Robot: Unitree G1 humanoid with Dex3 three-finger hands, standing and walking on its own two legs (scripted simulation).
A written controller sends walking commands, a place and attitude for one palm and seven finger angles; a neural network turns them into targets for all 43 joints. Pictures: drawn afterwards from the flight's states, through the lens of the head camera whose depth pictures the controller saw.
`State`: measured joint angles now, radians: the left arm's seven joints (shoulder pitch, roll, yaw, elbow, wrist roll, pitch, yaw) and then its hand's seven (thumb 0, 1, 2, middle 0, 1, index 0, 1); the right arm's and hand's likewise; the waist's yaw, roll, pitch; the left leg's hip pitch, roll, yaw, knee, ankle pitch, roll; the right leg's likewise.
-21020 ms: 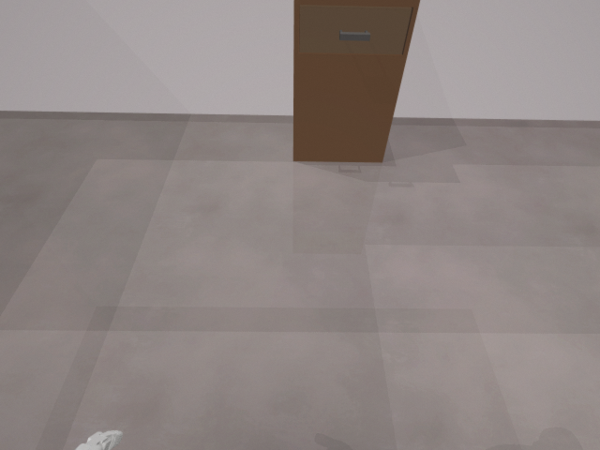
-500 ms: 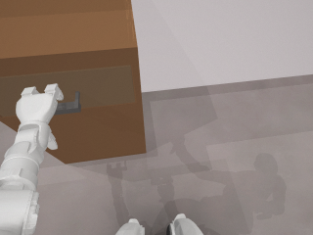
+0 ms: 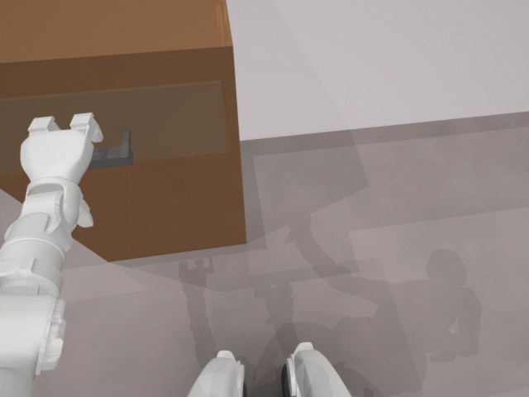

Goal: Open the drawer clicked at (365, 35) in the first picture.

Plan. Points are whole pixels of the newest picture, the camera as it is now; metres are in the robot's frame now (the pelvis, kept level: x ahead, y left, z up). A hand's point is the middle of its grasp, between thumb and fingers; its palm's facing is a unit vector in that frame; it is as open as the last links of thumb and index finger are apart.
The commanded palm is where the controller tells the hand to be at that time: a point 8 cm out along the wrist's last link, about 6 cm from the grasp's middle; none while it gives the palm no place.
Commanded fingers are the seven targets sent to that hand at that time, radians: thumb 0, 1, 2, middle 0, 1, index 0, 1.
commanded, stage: lower the fingers behind the handle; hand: left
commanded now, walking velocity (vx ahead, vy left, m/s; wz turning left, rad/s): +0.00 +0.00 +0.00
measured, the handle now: (94, 148) +0.51 +0.29 -0.01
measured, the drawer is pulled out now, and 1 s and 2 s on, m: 0.00 0.00 0.00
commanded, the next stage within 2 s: lift the fingers back up to retry in 0.32 s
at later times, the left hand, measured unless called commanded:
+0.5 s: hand (76, 172) +0.45 +0.30 +0.00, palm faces -0.05 +0.01 -1.00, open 13.8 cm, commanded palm +0.43 +0.29 +0.04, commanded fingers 0.00 -0.50 0.30 -0.30 -1.20 -0.30 -1.20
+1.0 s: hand (58, 150) +0.46 +0.30 +0.05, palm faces -0.03 -0.02 -1.00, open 13.8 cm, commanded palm +0.43 +0.29 +0.11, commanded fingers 0.00 -0.50 0.30 -0.30 -1.20 -0.30 -1.20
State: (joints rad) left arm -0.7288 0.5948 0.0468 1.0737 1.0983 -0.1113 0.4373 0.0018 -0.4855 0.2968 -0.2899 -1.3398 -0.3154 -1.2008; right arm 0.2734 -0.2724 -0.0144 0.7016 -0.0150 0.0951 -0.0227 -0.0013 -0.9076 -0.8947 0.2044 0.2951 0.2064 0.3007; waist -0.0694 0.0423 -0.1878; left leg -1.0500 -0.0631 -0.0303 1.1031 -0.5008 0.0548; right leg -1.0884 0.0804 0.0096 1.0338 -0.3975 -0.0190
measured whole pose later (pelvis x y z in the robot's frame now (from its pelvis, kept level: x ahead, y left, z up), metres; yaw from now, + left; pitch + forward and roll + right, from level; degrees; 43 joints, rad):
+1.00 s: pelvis +0.03 +0.01 +0.04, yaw +0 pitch +21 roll -2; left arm -0.60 0.56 0.06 0.92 1.05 -0.09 0.36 0.00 -0.48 0.30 -0.32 -1.20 -0.32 -1.20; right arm 0.30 -0.27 -0.04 0.71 0.00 0.11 -0.03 0.00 -0.91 -0.89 0.20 0.30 0.21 0.30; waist -0.05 0.06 -0.17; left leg -0.78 -0.06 -0.04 0.88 -0.46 0.06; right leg -0.81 0.08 0.02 0.80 -0.35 -0.02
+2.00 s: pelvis +0.02 +0.00 +0.04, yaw +0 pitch +20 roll -2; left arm -0.59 0.58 0.08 0.98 1.07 -0.09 0.38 0.00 -0.48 0.30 -0.32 -1.20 -0.31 -1.20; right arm 0.30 -0.28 -0.06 0.72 0.00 0.12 -0.03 0.00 -0.91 -0.89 0.20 0.29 0.21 0.30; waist -0.04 0.06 -0.15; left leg -0.77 -0.06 -0.03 0.87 -0.44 0.06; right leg -0.81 0.08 0.03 0.80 -0.34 -0.02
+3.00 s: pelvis +0.03 +0.00 +0.05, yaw +1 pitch +19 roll -2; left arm -0.56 0.58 0.06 0.91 1.08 -0.19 0.29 0.00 -0.49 0.30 -0.32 -1.20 -0.32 -1.21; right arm 0.29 -0.25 -0.04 0.70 0.00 0.11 -0.06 0.00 -0.91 -0.89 0.21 0.30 0.21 0.30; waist -0.03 0.03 -0.14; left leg -0.73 -0.06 -0.05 0.84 -0.43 0.06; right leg -0.76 0.07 0.01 0.77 -0.34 -0.02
